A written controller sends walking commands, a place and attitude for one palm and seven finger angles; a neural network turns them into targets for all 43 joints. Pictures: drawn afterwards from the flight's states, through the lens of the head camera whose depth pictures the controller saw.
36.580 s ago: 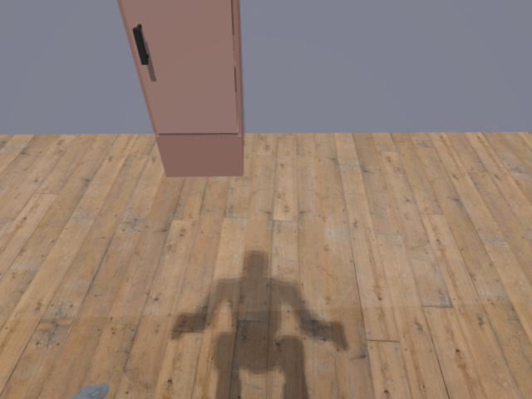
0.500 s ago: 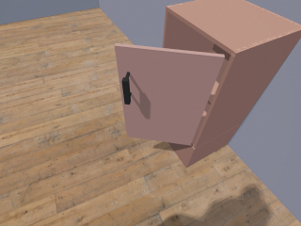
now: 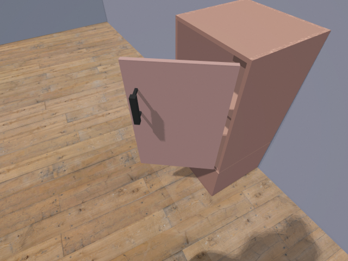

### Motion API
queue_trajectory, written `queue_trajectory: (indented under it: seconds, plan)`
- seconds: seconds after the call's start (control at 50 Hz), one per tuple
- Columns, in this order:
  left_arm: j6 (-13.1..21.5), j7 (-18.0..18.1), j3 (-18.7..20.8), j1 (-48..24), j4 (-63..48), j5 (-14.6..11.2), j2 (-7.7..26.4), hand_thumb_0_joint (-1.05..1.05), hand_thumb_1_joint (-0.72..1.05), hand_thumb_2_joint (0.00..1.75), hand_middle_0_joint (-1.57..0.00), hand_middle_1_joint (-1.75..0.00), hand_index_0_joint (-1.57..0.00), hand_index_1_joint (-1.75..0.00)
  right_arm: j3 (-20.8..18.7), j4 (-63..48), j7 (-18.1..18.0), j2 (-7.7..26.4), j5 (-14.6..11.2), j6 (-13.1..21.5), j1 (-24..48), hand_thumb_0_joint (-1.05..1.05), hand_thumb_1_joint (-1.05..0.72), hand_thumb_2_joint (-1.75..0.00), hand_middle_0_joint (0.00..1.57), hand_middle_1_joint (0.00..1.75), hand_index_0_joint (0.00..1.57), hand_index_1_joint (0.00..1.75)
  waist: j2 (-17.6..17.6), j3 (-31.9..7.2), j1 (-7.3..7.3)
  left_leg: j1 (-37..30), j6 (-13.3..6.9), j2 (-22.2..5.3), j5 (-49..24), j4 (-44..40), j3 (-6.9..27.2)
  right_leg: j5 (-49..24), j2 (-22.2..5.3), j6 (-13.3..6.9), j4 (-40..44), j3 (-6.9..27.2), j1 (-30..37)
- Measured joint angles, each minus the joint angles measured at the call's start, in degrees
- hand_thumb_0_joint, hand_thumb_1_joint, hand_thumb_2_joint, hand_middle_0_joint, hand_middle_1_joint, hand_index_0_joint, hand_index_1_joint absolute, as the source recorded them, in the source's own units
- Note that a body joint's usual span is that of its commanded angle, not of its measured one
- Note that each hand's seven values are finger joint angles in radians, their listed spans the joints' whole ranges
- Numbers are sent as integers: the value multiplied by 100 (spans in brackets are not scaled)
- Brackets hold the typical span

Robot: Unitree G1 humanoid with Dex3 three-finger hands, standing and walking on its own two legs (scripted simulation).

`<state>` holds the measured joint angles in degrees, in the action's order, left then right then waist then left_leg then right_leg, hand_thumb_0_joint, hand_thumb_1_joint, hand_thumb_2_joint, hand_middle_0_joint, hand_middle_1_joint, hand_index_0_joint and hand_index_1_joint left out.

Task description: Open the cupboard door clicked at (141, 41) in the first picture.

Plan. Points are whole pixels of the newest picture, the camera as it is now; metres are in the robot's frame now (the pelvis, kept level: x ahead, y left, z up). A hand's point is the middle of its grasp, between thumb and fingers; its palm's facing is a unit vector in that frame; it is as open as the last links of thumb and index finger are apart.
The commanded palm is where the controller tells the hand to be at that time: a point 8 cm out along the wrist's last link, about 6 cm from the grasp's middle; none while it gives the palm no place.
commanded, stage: look again from close up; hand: left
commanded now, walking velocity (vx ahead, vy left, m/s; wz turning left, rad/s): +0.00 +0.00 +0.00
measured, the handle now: (136, 106) +0.63 +0.17 -0.04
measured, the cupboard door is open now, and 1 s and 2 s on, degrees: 52 52 52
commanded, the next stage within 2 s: shuffle to correct the standing spot in 0.46 s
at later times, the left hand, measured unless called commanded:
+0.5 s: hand out of the picture +0.01 +0.15 -0.18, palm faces +0.00 -0.99 -0.17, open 7.4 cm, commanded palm none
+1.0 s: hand out of the picture +0.06 +0.19 -0.19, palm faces +0.00 -0.99 -0.16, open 7.4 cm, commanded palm none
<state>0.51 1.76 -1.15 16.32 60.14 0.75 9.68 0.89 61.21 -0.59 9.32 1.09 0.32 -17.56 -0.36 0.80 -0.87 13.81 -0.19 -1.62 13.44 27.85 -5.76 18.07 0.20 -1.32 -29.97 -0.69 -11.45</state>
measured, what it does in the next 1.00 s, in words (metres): lifts its right foot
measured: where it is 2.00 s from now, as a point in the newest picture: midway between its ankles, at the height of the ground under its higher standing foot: outside the picture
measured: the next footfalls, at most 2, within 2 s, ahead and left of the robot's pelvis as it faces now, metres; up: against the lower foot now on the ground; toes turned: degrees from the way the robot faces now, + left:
right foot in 1.28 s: +0.20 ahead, -0.14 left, +0.00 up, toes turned -7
left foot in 1.74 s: +0.06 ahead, +0.09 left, +0.00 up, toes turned +0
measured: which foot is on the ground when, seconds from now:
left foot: down 0.00-1.00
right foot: down 0.00-0.88, up 0.90-1.00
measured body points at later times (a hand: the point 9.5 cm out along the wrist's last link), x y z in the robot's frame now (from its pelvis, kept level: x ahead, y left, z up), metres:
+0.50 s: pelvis +0.02 -0.01 +0.00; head +0.04 -0.01 +0.45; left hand +0.01 +0.21 -0.16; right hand +0.03 -0.24 -0.16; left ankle +0.02 +0.12 -0.74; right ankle -0.02 -0.10 -0.74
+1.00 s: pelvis +0.09 +0.02 +0.00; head +0.12 +0.05 +0.45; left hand +0.06 +0.24 -0.17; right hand +0.08 -0.20 -0.15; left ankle +0.03 +0.11 -0.74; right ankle +0.02 -0.10 -0.69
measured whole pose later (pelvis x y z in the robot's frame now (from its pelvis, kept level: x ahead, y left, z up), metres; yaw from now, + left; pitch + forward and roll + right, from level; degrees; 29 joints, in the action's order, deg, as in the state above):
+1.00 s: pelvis +0.09 +0.02 +0.00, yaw -1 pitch +1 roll -1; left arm -1.0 2.0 1.4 18.8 64.3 1.1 9.7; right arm 1.0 62.4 -2.7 6.6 1.5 3.1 -17.3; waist 2.9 2.7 -0.3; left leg 8.1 -2.3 -1.4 20.6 28.0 -7.8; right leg 29.2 -0.7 -1.2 -52.7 -1.8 -19.2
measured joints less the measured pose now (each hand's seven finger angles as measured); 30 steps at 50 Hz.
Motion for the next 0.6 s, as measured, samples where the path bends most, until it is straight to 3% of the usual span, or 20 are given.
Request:
queue_trajectory:
  seconds: [0.6]
  plan:
    - [31, -19, 37, 79, 327, 18, -91, 0, 91, 90, -20, -30, -20, -29, -61, 262, -113, -41, -22, 68, 383, 0, -92, -90, 20, 30, 20, 30, 176, 18, 112, -201, 127, -129, 142, -146, -21, 46, 139, -93, 294, 31, 243]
